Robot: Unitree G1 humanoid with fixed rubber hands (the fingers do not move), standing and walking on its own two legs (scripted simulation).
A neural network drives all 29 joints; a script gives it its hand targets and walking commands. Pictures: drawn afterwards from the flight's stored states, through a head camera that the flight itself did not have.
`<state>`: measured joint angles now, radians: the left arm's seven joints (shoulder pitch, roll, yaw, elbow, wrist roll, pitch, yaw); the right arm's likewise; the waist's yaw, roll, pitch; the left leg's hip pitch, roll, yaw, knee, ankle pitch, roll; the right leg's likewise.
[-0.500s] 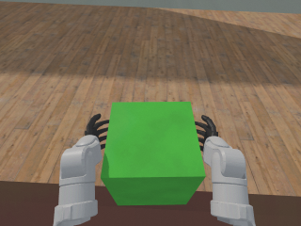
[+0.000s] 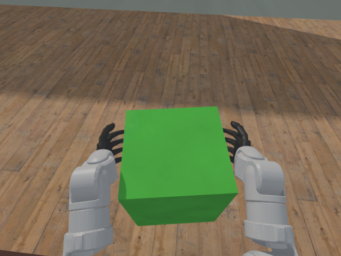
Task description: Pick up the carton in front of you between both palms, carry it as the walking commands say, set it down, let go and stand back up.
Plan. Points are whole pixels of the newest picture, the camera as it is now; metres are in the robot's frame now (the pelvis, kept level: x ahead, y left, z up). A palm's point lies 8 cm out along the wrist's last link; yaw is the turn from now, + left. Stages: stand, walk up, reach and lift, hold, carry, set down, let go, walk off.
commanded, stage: carry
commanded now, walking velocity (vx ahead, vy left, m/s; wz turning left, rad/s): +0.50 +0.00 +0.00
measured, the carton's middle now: (174, 170) +0.33 +0.00 +0.03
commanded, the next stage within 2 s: none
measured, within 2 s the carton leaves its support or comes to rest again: neither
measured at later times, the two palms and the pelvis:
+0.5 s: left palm (119, 87) +0.63 +0.18 +0.06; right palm (208, 88) +0.62 -0.12 +0.07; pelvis +0.30 +0.03 -0.03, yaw -1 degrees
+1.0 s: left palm (140, 45) +0.90 +0.13 +0.09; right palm (211, 46) +0.90 -0.17 +0.08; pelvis +0.58 -0.02 -0.02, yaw +1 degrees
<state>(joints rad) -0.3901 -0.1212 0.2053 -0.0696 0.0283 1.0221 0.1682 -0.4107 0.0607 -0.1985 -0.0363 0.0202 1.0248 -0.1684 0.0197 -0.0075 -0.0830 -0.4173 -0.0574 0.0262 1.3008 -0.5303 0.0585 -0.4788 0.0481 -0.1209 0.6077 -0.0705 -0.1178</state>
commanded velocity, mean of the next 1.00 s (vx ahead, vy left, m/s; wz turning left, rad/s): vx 0.50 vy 0.00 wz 0.00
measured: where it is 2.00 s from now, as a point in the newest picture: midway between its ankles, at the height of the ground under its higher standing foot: (168, 139)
